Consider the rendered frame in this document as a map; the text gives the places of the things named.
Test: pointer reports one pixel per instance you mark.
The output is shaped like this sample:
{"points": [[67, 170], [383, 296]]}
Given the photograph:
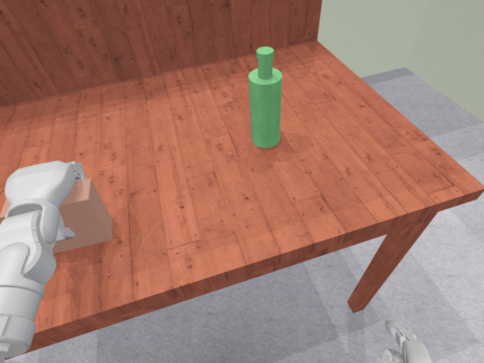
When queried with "table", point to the table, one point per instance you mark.
{"points": [[152, 98]]}

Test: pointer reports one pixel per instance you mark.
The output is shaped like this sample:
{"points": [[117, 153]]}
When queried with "sponge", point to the sponge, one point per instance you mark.
{"points": [[84, 213]]}

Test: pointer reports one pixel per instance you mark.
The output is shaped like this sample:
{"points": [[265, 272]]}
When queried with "left robot hand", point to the left robot hand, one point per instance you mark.
{"points": [[51, 181]]}

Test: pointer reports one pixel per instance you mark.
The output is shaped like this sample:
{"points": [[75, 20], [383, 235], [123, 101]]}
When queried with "left robot forearm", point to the left robot forearm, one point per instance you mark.
{"points": [[27, 237]]}

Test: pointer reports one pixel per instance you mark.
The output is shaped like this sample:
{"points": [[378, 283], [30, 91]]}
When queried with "right robot hand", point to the right robot hand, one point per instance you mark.
{"points": [[412, 350]]}

